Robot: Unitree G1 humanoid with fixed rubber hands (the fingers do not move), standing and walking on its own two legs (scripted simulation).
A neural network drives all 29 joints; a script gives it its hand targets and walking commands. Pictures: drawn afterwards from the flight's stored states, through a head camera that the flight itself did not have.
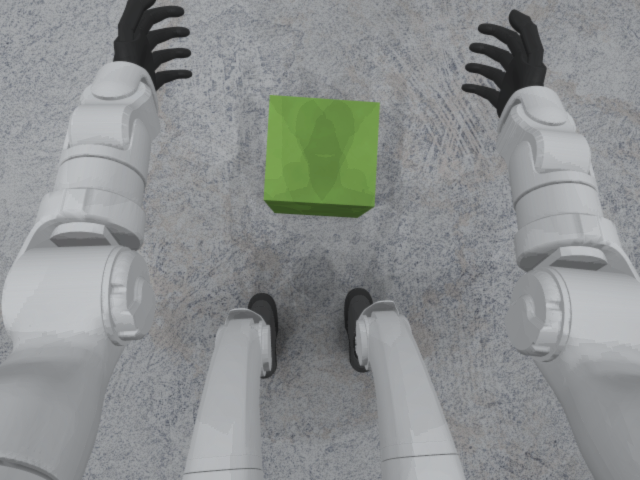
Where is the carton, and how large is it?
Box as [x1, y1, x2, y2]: [264, 95, 379, 217]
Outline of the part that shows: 270,95 264,200 274,212 357,217 374,206 379,103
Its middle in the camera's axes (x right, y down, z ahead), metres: +0.00 -0.17 +0.86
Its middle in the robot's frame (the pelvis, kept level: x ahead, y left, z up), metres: +0.53 -0.03 -0.52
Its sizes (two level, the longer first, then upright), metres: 0.210 0.200 0.250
